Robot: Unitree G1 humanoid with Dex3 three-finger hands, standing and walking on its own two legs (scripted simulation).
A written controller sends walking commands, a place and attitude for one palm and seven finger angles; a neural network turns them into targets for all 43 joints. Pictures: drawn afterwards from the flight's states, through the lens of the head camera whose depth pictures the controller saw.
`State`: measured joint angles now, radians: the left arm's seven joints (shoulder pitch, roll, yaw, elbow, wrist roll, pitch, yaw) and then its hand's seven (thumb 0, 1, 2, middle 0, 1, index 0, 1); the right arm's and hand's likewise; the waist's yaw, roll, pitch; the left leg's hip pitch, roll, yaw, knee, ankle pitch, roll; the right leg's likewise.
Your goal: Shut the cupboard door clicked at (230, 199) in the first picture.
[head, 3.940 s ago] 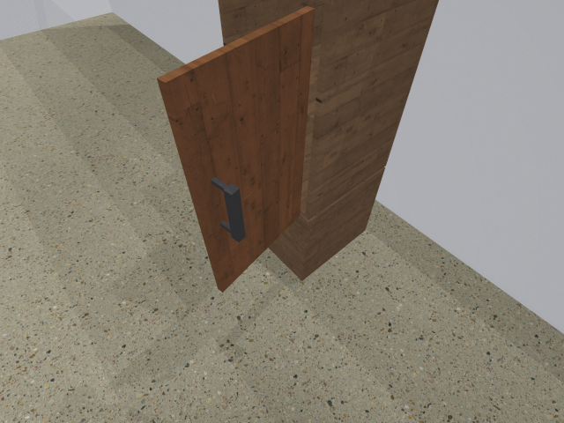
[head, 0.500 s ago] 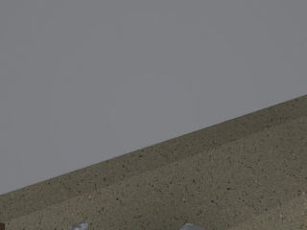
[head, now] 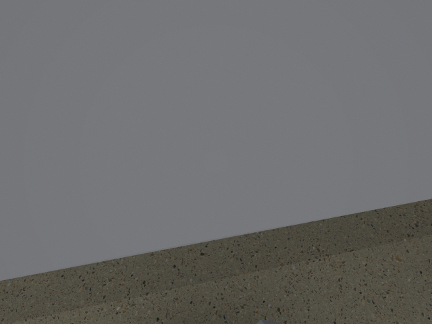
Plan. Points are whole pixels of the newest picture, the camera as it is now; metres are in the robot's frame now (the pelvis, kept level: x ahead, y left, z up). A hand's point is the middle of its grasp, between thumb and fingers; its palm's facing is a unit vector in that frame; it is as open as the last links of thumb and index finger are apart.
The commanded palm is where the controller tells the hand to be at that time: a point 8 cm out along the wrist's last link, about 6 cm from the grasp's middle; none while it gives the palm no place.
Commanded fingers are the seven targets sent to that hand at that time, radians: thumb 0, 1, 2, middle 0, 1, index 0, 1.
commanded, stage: turn to face it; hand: left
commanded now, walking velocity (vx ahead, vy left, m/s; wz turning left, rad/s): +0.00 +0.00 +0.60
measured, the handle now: out of the picture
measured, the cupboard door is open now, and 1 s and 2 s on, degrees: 100 100 100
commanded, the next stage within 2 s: none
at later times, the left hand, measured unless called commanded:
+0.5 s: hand out of the picture +0.06 +0.20 -0.18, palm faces +0.33 -0.90 -0.27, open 7.4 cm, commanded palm none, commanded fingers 0.00 0.90 0.90 -0.20 -0.30 -0.20 -0.30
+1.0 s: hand out of the picture +0.07 +0.11 -0.16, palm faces +0.59 -0.77 -0.23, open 7.4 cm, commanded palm none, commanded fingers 0.00 0.90 0.90 -0.20 -0.30 -0.20 -0.30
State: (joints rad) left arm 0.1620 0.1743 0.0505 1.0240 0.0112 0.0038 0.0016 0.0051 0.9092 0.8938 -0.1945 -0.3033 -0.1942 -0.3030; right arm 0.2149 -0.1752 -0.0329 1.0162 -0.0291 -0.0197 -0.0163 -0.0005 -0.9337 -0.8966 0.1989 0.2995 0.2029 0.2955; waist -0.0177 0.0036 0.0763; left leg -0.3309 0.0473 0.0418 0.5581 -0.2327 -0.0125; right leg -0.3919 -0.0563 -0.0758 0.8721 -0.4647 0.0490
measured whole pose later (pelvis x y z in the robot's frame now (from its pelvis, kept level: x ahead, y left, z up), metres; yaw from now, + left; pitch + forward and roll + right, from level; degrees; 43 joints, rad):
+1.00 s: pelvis +0.12 -0.09 +0.01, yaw +39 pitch +1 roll +3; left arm 0.19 0.19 0.03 0.88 0.03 0.01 0.02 0.00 0.90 0.89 -0.20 -0.30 -0.20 -0.30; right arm 0.12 -0.24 -0.07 0.91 -0.01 0.07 0.03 0.01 -0.91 -0.90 0.19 0.30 0.20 0.29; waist -0.02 -0.04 0.13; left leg -0.37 0.02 0.09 0.78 -0.45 -0.06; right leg -0.24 -0.15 -0.20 0.56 -0.32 0.01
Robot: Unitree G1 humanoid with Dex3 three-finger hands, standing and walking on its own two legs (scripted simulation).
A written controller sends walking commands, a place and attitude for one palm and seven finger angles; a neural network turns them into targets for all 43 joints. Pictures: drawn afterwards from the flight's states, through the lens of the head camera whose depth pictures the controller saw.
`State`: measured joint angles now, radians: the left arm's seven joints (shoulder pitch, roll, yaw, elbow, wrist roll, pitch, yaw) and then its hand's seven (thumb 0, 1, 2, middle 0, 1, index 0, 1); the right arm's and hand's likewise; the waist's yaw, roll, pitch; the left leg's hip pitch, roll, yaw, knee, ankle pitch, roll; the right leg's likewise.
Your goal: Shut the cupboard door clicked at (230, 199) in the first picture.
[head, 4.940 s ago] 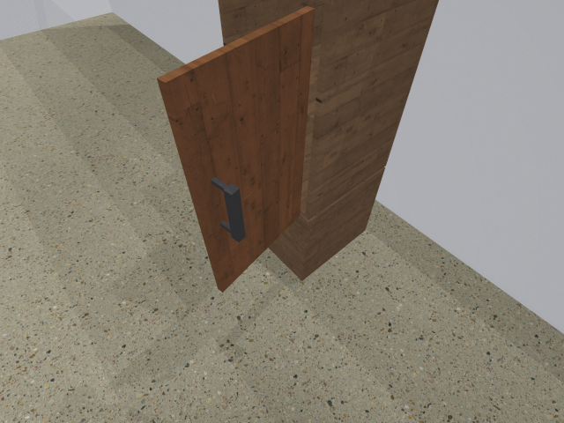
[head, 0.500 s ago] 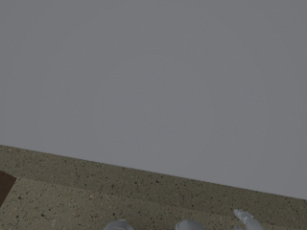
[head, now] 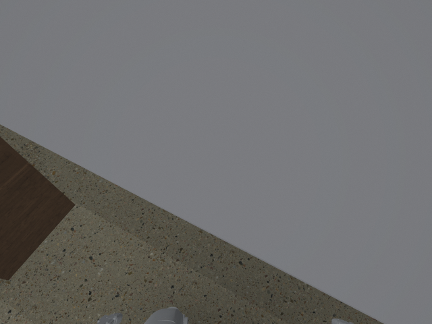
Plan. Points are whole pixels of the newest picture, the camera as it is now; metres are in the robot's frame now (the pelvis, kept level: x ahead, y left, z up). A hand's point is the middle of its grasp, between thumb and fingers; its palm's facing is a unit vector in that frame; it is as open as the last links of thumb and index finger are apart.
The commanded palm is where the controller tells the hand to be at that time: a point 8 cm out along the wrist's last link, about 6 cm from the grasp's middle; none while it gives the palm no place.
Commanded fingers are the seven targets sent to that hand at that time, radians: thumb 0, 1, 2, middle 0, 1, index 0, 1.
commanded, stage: turn to face it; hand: left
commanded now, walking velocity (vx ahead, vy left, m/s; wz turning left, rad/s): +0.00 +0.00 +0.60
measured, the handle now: out of the picture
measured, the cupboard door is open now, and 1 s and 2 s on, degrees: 100 100 100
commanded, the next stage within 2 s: take the last steps up to it in 1.94 s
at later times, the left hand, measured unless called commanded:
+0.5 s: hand out of the picture +0.04 +0.18 -0.15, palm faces +0.27 -0.91 -0.31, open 7.4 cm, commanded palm none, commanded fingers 0.00 0.90 0.90 -0.20 -0.30 -0.20 -0.30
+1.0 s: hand out of the picture -0.02 +0.18 -0.16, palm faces +0.57 -0.77 -0.29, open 7.4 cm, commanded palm none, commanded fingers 0.00 0.90 0.90 -0.20 -0.30 -0.20 -0.30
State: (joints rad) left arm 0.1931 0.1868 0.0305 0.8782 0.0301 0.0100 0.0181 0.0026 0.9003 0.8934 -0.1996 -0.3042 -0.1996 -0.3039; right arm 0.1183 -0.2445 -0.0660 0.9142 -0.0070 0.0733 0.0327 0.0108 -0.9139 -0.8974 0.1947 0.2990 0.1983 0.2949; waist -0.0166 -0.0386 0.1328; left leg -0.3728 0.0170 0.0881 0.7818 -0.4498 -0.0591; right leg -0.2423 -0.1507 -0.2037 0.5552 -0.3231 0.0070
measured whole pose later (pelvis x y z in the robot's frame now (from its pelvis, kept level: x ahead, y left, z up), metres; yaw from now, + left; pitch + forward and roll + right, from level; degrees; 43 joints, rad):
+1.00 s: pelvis +0.02 -0.06 +0.00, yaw +36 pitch +1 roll +0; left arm 0.13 0.26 0.07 0.88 0.01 0.05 0.01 0.01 0.91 0.89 -0.19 -0.30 -0.19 -0.30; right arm 0.16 -0.22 -0.05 0.92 -0.02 0.05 0.01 0.01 -0.91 -0.90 0.20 0.30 0.20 0.30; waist -0.02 0.01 0.11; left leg -0.31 0.00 -0.08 0.54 -0.26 -0.02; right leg -0.38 -0.06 -0.03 0.77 -0.42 0.08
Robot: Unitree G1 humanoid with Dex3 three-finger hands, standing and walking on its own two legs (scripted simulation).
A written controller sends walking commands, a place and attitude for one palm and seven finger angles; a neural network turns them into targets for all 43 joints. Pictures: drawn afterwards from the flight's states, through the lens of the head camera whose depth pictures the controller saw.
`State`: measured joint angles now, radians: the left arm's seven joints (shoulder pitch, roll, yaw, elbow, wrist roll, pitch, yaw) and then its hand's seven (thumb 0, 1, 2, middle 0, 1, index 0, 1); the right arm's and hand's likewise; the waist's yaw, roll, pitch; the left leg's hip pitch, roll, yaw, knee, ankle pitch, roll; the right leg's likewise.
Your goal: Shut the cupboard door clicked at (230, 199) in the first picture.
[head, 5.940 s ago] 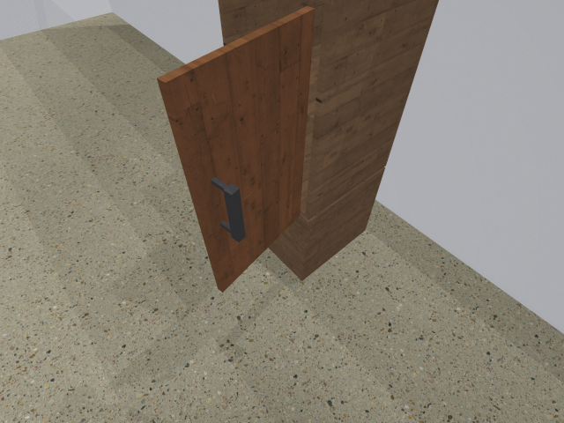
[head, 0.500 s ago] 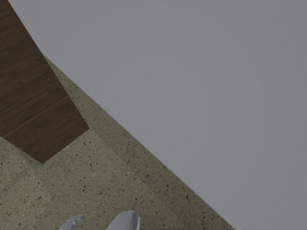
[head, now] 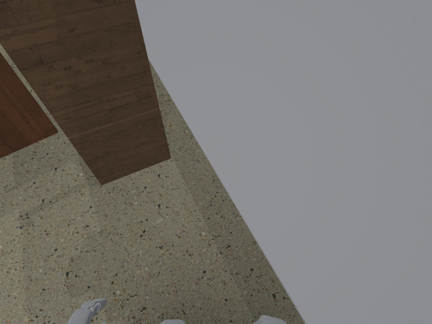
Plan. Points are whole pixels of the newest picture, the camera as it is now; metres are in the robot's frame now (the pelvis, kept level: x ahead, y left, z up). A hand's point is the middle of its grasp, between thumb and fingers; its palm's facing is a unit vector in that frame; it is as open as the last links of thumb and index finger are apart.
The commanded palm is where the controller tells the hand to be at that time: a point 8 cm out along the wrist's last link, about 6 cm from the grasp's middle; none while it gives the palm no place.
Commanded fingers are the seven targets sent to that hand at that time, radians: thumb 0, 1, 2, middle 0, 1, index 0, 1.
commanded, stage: turn to face it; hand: left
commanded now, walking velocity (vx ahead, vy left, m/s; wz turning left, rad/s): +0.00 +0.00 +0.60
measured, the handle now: out of the picture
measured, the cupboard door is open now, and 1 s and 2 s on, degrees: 100 100 100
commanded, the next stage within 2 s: take the last steps up to it in 0.94 s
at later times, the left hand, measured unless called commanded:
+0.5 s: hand out of the picture +0.00 +0.22 -0.18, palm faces +0.34 -0.91 -0.23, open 7.4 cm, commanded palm none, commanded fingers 0.00 0.90 0.90 -0.20 -0.30 -0.20 -0.30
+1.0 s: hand out of the picture -0.04 +0.15 -0.17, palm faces +0.54 -0.81 -0.21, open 7.4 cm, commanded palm none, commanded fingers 0.00 0.90 0.90 -0.20 -0.30 -0.20 -0.30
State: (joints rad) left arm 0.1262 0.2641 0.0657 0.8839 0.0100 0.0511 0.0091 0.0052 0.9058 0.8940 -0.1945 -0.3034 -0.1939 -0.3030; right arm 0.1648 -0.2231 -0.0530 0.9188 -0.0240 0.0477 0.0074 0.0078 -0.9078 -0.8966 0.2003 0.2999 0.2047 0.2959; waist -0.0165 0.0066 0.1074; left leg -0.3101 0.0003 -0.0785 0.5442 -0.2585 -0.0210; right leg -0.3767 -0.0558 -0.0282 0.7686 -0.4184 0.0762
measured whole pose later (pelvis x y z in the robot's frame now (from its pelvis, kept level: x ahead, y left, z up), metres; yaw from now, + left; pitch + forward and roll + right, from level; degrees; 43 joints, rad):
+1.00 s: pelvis +0.01 -0.04 +0.00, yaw +34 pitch +0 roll +1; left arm 0.21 0.19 0.03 0.92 0.03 0.01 0.02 0.00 0.90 0.89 -0.20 -0.30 -0.20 -0.30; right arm 0.12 -0.23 -0.06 0.95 -0.01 0.06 0.02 0.01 -0.91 -0.90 0.19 0.30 0.20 0.29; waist 0.00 -0.04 0.11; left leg -0.32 0.00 0.05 0.73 -0.43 -0.05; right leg -0.23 -0.13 -0.15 0.54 -0.30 0.03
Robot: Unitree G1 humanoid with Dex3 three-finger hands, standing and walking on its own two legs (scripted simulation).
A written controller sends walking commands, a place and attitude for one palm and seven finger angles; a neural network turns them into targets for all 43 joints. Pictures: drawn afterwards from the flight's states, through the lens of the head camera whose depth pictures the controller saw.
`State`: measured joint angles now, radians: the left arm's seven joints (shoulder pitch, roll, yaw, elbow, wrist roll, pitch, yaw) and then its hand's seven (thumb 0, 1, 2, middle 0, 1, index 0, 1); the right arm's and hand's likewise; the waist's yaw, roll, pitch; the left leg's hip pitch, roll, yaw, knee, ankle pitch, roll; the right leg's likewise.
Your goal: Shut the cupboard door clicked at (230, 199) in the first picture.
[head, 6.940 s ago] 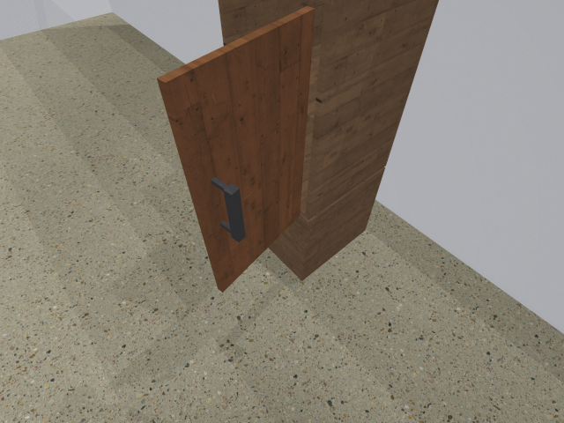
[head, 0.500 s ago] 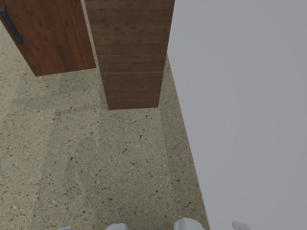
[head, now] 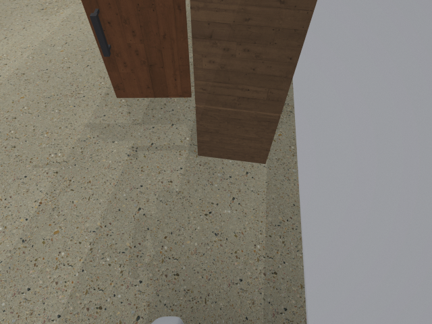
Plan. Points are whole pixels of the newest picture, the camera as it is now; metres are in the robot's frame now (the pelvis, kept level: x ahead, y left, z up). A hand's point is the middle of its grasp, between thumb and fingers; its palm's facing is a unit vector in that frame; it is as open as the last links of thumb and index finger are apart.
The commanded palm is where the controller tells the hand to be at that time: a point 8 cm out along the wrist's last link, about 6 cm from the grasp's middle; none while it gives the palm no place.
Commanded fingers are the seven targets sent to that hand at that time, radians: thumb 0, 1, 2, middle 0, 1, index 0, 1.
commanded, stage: take the last steps up to it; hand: left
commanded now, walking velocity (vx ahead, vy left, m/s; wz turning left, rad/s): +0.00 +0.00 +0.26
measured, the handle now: (102, 33) +0.98 +0.46 -0.03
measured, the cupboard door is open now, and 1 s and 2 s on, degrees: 100 100 100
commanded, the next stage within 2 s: come to a stop and stand still in 1.74 s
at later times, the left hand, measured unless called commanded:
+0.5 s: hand out of the picture +0.06 +0.20 -0.16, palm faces +0.17 -0.96 -0.23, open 7.4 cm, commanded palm none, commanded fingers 0.00 0.90 0.90 -0.20 -0.30 -0.20 -0.30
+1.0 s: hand (83, 270) +0.23 +0.31 -0.16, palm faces +0.15 -0.97 -0.21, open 7.4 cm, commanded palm none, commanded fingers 0.00 0.90 0.90 -0.20 -0.30 -0.20 -0.30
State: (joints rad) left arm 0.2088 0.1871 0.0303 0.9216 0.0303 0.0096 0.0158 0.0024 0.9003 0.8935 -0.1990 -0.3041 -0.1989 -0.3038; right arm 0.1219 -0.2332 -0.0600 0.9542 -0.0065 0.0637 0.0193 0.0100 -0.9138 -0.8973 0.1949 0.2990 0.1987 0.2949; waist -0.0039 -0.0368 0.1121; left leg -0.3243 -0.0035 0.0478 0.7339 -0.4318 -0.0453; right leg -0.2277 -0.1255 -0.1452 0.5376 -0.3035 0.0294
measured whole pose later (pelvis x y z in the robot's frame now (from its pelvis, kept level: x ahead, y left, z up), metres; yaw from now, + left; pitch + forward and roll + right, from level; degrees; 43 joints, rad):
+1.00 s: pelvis +0.19 +0.11 +0.00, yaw +7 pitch +0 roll +2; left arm 0.18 0.20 0.06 1.02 0.03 0.00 -0.01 0.01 0.91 0.89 -0.19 -0.30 -0.19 -0.30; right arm 0.27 -0.17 -0.04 1.04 -0.03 -0.06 -0.01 0.00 -0.95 -0.90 0.20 0.30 0.20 0.30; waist 0.01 -0.03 0.06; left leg -0.18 0.00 0.18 0.38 -0.21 0.04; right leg -0.53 -0.11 -0.10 0.96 -0.29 0.00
